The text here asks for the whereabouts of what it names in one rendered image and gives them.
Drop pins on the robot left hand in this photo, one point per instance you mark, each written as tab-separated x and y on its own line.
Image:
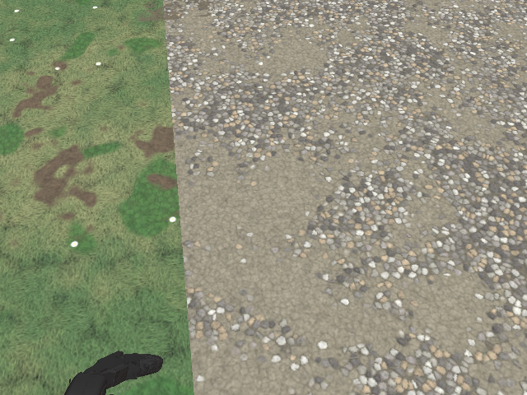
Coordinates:
112	370

